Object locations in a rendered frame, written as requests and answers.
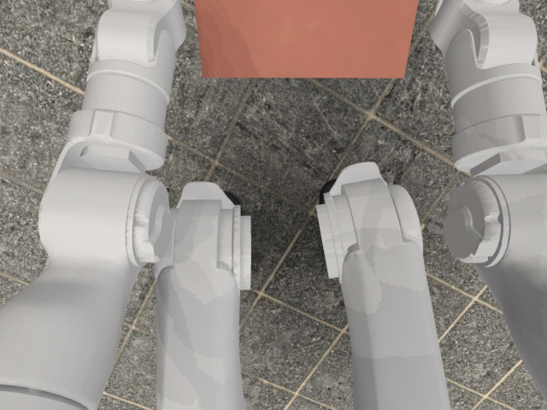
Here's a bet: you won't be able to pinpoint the robot left upper arm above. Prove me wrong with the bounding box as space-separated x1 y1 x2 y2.
0 167 173 410

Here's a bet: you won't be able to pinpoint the robot right upper arm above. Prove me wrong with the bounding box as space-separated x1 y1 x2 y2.
443 173 547 402

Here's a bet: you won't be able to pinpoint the robot left forearm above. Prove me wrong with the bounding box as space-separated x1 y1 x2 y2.
38 0 186 246

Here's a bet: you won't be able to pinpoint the right robot shin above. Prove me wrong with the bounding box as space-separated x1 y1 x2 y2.
329 162 423 254

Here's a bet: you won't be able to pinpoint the carton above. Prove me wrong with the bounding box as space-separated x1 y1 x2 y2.
194 0 419 79

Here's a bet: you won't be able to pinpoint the right robot foot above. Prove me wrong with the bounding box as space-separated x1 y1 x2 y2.
319 179 337 205

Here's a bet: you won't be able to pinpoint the robot right forearm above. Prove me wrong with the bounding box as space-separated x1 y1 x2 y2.
430 0 547 178

